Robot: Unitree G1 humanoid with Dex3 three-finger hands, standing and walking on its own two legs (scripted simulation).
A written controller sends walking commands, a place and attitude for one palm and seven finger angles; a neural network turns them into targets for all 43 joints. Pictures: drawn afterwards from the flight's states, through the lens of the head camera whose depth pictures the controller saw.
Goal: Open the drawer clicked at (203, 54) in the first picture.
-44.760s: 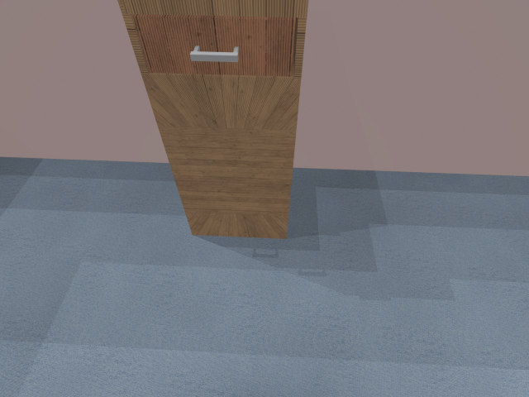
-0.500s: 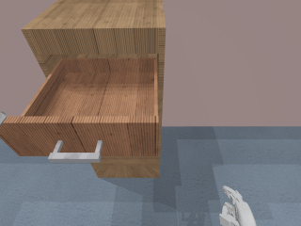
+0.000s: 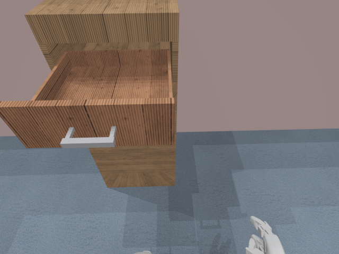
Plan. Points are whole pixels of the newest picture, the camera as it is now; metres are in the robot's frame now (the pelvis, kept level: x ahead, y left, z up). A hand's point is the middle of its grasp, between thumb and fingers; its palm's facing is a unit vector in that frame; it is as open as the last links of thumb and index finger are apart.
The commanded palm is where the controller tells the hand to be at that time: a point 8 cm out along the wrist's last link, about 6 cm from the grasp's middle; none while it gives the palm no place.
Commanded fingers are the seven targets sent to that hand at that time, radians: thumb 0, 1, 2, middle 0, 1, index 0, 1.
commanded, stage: step back with the hand held close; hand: left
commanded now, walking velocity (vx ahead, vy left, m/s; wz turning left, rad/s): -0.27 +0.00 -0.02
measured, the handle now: (90, 136) +0.34 +0.20 +0.12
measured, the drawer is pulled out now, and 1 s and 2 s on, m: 0.30 0.30 0.30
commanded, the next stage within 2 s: stop stepping back and stand still in 0.36 s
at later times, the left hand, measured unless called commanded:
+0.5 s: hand out of the picture +0.04 +0.20 +0.31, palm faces +0.52 -0.76 -0.39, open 7.5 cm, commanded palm -0.04 +0.27 +0.31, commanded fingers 0.00 0.90 0.90 -0.20 -0.30 -0.20 -0.30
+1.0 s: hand out of the picture -0.10 +0.19 +0.29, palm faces +0.54 -0.74 -0.41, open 7.5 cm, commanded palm -0.16 +0.25 +0.31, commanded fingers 0.00 0.90 0.90 -0.20 -0.30 -0.20 -0.30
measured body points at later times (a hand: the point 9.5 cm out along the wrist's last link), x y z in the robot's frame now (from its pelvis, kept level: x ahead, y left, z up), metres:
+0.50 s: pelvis -0.17 -0.01 +0.00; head -0.14 -0.01 +0.45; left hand +0.01 +0.24 +0.32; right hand +0.01 -0.23 -0.08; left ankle -0.08 +0.12 -0.70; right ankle -0.15 -0.11 -0.72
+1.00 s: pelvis -0.28 -0.03 +0.00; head -0.29 -0.03 +0.45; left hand -0.13 +0.23 +0.30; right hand -0.13 -0.25 -0.09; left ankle -0.23 +0.11 -0.71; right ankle -0.29 -0.13 -0.73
